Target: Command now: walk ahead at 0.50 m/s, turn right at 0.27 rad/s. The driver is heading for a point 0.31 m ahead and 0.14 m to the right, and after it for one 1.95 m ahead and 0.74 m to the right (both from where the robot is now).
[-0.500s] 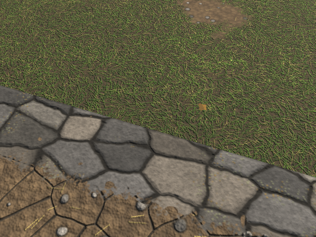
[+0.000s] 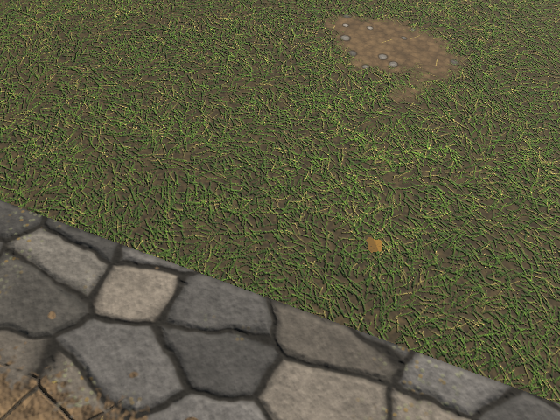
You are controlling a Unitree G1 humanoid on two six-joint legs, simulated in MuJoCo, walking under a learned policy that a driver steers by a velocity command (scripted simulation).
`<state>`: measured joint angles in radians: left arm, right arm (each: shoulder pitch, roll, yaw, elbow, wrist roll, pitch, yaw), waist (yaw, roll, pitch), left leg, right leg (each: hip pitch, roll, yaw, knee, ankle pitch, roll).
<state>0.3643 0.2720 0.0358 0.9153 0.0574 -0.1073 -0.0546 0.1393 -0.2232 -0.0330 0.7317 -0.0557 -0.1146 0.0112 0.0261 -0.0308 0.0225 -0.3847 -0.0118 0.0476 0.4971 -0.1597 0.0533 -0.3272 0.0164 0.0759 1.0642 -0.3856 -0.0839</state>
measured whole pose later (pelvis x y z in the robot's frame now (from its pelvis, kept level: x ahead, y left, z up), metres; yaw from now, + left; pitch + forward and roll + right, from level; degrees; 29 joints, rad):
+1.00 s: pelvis +0.35 -0.01 +0.02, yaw -32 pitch +3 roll -1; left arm 0.17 0.31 0.06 0.70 0.07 -0.07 -0.01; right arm 0.25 -0.30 -0.03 0.75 -0.03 -0.09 -0.02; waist -0.06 0.00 -0.01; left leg -0.20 0.01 0.05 0.28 -0.14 0.06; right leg -0.56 0.07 0.11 1.05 -0.39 0.08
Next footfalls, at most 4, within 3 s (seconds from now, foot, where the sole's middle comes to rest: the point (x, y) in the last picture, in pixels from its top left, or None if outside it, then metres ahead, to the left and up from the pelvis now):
0.40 right None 0.40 -0.17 -0.77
0.84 left None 0.44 0.05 -0.77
1.18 right None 0.29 -0.14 -0.77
2.12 left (322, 354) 0.63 -0.08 -0.77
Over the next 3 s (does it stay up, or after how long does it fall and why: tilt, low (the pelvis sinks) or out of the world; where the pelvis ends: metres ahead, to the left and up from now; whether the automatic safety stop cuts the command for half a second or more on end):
stays up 0.86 -0.40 -0.18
